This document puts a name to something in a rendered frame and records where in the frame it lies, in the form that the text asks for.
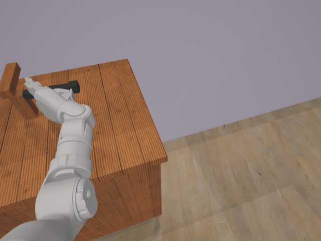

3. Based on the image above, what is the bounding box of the robot left upper arm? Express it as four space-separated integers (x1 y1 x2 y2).
0 177 98 241

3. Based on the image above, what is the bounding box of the tap lever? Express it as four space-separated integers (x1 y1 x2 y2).
22 80 80 100

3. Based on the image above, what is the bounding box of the robot left hand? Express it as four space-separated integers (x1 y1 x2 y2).
24 77 75 124

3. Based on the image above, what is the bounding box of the counter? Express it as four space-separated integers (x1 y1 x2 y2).
0 59 168 241

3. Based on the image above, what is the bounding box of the left robot forearm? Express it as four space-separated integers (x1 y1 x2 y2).
35 100 96 218

